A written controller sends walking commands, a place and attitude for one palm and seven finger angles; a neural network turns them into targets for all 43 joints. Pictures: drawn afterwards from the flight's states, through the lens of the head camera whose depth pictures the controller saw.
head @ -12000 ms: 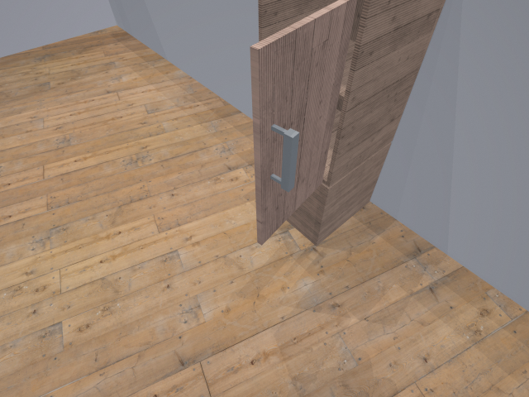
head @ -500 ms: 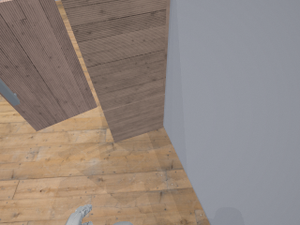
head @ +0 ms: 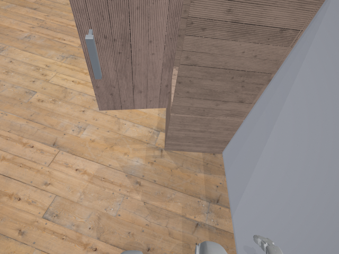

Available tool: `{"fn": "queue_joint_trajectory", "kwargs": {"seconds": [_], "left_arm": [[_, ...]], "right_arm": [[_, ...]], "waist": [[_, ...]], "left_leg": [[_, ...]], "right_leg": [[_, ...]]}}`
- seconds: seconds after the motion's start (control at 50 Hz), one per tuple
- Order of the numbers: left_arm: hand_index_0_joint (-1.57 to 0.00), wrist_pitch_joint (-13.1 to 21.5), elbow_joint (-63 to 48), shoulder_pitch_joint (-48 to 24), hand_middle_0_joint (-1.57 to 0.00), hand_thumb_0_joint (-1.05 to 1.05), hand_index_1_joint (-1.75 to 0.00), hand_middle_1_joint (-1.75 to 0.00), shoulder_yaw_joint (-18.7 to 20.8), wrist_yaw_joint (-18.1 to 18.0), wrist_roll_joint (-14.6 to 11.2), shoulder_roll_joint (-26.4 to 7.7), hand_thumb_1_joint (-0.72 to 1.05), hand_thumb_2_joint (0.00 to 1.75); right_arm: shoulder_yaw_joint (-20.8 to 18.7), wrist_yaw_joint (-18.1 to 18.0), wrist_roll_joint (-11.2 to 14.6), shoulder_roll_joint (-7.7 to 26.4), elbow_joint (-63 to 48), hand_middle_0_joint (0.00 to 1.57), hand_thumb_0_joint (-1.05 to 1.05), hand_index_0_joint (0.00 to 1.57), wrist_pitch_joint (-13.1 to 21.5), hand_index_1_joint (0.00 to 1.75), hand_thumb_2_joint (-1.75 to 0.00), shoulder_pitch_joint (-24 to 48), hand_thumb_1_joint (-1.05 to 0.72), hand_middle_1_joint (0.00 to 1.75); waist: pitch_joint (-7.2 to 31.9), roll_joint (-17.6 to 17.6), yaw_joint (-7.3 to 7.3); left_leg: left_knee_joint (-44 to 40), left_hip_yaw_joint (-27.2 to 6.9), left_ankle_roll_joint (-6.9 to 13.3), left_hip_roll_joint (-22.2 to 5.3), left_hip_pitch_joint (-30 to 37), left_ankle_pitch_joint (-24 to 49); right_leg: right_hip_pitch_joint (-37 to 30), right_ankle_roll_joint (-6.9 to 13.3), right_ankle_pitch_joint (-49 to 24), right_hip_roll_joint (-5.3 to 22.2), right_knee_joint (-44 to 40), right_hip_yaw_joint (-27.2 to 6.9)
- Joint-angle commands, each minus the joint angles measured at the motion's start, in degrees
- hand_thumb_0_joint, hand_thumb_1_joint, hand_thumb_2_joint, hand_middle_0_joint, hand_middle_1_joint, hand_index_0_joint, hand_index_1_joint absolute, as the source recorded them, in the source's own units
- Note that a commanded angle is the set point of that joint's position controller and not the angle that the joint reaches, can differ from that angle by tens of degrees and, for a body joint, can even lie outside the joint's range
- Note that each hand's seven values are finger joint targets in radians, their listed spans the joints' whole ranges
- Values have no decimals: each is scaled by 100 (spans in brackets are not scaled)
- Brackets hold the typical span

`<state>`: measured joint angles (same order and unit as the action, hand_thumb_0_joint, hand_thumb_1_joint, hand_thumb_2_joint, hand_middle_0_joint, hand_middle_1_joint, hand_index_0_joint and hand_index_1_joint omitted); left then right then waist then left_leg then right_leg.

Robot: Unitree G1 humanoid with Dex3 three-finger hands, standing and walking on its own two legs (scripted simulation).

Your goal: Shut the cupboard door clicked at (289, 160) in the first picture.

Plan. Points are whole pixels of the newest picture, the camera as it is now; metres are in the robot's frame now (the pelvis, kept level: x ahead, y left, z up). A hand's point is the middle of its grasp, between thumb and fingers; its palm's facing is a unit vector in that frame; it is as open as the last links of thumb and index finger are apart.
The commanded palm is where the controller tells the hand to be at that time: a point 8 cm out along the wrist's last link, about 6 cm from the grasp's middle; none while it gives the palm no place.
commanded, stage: turn to face it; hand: left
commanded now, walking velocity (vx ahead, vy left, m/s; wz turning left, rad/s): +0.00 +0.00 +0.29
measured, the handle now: (94, 55) +0.70 +0.33 -0.01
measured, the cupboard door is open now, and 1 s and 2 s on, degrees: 99 99 99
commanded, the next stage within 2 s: take the last steps up to it in 0.32 s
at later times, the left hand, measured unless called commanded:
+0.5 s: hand out of the picture +0.07 +0.15 -0.16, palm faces +0.12 -0.97 -0.23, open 7.3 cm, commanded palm none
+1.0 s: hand out of the picture -0.09 +0.09 -0.16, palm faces +0.37 -0.92 -0.15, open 7.3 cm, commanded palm none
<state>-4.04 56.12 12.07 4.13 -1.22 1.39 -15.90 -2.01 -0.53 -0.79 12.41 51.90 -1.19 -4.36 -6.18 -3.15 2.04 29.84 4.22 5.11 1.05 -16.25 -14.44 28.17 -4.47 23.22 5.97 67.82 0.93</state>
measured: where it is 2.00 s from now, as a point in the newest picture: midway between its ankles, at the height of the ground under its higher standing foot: (155, 235)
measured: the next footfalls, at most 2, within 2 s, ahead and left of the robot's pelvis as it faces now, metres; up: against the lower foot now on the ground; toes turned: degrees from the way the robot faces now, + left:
right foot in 0.52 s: +0.01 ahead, -0.16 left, +0.00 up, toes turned +7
left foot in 1.00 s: +0.13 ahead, +0.13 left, +0.00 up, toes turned +20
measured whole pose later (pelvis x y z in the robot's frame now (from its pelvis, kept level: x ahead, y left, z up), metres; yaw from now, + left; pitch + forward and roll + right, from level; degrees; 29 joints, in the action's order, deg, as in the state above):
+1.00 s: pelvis +0.08 -0.01 -0.01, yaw +14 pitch +1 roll +1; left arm 2.5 68.6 29.9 1.0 -0.6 1.4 -5.4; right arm -3.1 0.7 -1.3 11.5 59.7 1.1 -6.9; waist -3.3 -1.0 3.8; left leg 30.4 6.5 0.4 -1.3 -19.0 -13.1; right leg 0.2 -2.0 26.0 6.0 26.8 6.5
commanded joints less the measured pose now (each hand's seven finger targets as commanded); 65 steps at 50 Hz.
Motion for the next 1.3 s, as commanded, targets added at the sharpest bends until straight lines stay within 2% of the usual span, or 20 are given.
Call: {"fn": "queue_joint_trajectory", "kwargs": {"seconds": [0.0, 0.14, 0.28, 0.44, 0.46, 0.48, 0.5, 0.52, 0.56, 0.6, 0.74, 0.88, 0.94, 0.96, 0.98, 1.0, 1.02, 1.06, 1.14, 1.28], "left_arm": [[-20, 175, -329, 194, -20, 0, -30, -30, 28, 16, -9, -330, 90, 90], [-20, 197, -410, -127, -20, 0, -30, -30, 5, -36, -42, -216, 90, 90], [-20, 179, -482, -502, -20, 0, -30, -30, -38, -39, -49, -29, 90, 90], [-20, 314, -207, 250, -20, 0, -30, -30, -62, -70, -104, 156, 90, 90], [-20, 363, -108, 505, -20, 0, -30, -30, -30, -71, -75, 15, 90, 90], [-20, 421, -71, 734, -20, 0, -30, -30, 54, -96, 16, -363, 90, 90], [-20, 407, -145, 800, -20, 0, -30, -30, 99, -104, 23, -671, 90, 90], [-20, 408, -254, 476, -20, 0, -30, -30, 15, -96, -19, -537, 90, 90], [-20, 606, -188, 146, -20, 0, -30, -30, -69, -39, -69, -81, 90, 90], [-20, 720, -65, 375, -20, 0, -30, -30, -126, -20, -88, 133, 90, 90], [-20, 879, 451, 1344, -20, 0, -30, -30, -163, -3, -35, 150, 90, 90], [-20, 819, 966, 1865, -20, 0, -30, -30, -148, -3, 44, -30, 90, 90], [-20, 803, 961, 1540, -20, 0, -30, -30, -117, 22, -31, -58, 90, 90], [-20, 792, 890, 1624, -20, 0, -30, -30, -173, 52, -75, 158, 90, 90], [-20, 819, 687, 1445, -20, 0, -30, -30, -246, 81, -113, 488, 90, 90], [-20, 783, 500, 1056, -20, 0, -30, -30, -216, 29, -86, 466, 90, 90], [-20, 760, 503, 890, -20, 0, -30, -30, -164, 9, -45, 406, 90, 90], [-20, 684, 587, 825, -20, 0, -30, -30, -124, 90, -21, 525, 90, 90], [-20, 536, 561, 1023, -20, 0, -30, -30, -130, 144, -8, 746, 90, 90], [-20, 510, 201, 352, -20, 0, -30, -30, -54, 202, -10, 473, 90, 90]], "right_arm": [[-247, -104, 33, 1035, -92, 20, 0, 20, 142, 30, -90, -671, -90, 30], [-238, -127, 4, 867, 158, 20, 0, 20, 154, 30, -90, -1116, -90, 30], [-259, -123, -62, 784, 338, 20, 0, 20, 77, 30, -90, -1273, -90, 30], [-281, -86, -49, 718, 421, 20, 0, 20, 23, 30, -90, -1141, -90, 30], [-274, -60, -24, 566, 431, 20, 0, 20, 21, 30, -90, -1145, -90, 30], [-241, -30, 20, 253, 381, 20, 0, 20, 29, 30, -90, -1165, -90, 30], [-255, 1, -22, 281, 189, 20, 0, 20, 12, 30, -90, -857, -90, 30], [-335, 61, -99, 534, 196, 20, 0, 20, -8, 30, -90, -779, -90, 30], [-363, 122, -133, 406, 516, 20, 0, 20, -52, 30, -90, -1131, -90, 30], [-344, 161, -110, 282, 607, 20, 0, 20, -14, 30, -90, -1307, -90, 30], [-275, 164, -82, 145, 486, 20, 0, 20, 70, 30, -90, -616, -90, 30], [-114, 194, -24, -51, 352, 20, 0, 20, 259, 30, -90, 109, -90, 30], [-147, 80, -49, 141, 772, 20, 0, 20, 392, 30, -90, -1127, -90, 30], [-253, 6, -71, 571, 981, 20, 0, 20, 432, 30, -90, -1837, -90, 30], [-406, -56, -98, 1127, 1101, 20, 0, 20, 458, 30, -90, -2554, -90, 30], [-394, -116, -76, 1225, 1145, 20, 0, 20, 398, 30, -90, -2765, -90, 30], [-331, -125, -72, 973, 1093, 20, 0, 20, 398, 30, -90, -2300, -90, 30], [-183, -142, -58, 462, 876, 20, 0, 20, 485, 30, -90, -1565, -90, 30], [-90, -144, -53, 216, 893, 20, 0, 20, 581, 30, -90, -1410, -90, 30], [-180, -102, -109, 441, 846, 20, 0, 20, 445, 30, -90, -1297, -90, 30]], "waist": [[1032, 803, -198], [961, 837, -285], [607, 936, -371], [962, 902, -103], [949, 566, -19], [846, -644, 89], [212, -1433, 234], [-215, -717, 31], [-363, -757, -311], [-299, -665, -343], [-186, -388, -46], [-95, -742, 177], [396, -563, -502], [951, 116, -777], [1455, 1496, -1012], [1387, 1276, -1036], [927, 792, -823], [170, 773, -483], [68, 1025, -129], [-87, 930, -93]], "left_leg": [[-1060, -1247, 242, -1408, 1389, 3532], [-1119, -1706, 437, -1527, 1578, 3319], [-1404, -2288, 605, -1515, 829, 1532], [-1196, -2260, 242, -1014, -201, -151], [-956, -1962, -8, -677, -766, -930], [241, -1250, -348, -20, -1847, -1516], [1555, -580, -558, 288, -2313, -1777], [2381, -730, -522, 55, -2244, -1448], [3030, -688, -598, -137, -2050, -411], [3182, -614, -651, -265, -2058, 47], [2397, -449, -743, -548, -2293, 229], [733, 254, -580, -208, -1241, -440], [-474, 545, -409, 136, 1036, 277], [-366, -256, -159, -677, 2550, 554], [-682, -2192, 438, -2173, 3376, 1119], [-1112, -2554, 763, -2657, 3063, 1689], [-1230, -1998, 760, -2501, 2300, 1443], [-1555, -1333, 564, -2158, 1118, 1440], [-1709, -363, 443, -1820, 649, 2248], [-1437, -259, 351, -1703, 312, 1297]], "right_leg": [[514, -110, -515, -26, 224, -209], [558, -141, -367, -70, -296, -263], [-24, 53, 77, -224, -1348, -198], [-2255, 318, -596, -551, -4046, 55], [-2964, 404, -481, -340, -4747, -154], [-3575, 764, 813, 687, -5503, -1490], [-2693, 1264, 1908, 1893, -6247, -2802], [-1807, 1369, 1894, 1921, -6403, -2526], [-1755, 1017, 593, 1069, -6203, -1506], [-2001, 888, -305, 860, -6088, -768], [-2797, 1149, -1496, 1113, -5940, -635], [-2896, 1216, -3329, 1132, -5222, -336], [-2028, 925, -4119, 661, -3730, 221], [-930, 712, -2989, 351, -2593, 409], [331, 467, 397, -309, -1019, 750], [658, 578, 963, -236, 33, 232], [719, 625, 662, -3, 403, 45], [586, 529, -43, 256, 288, -90], [157, 435, -448, 240, -736, 76], [-859, 534, -906, -46, -2781, 427]]}}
